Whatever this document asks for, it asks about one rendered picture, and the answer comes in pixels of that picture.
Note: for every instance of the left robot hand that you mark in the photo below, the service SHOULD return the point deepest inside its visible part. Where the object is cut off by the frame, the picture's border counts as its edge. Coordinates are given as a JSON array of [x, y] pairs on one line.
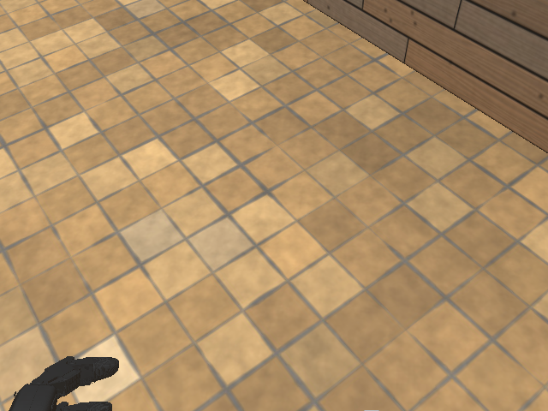
[[62, 378]]

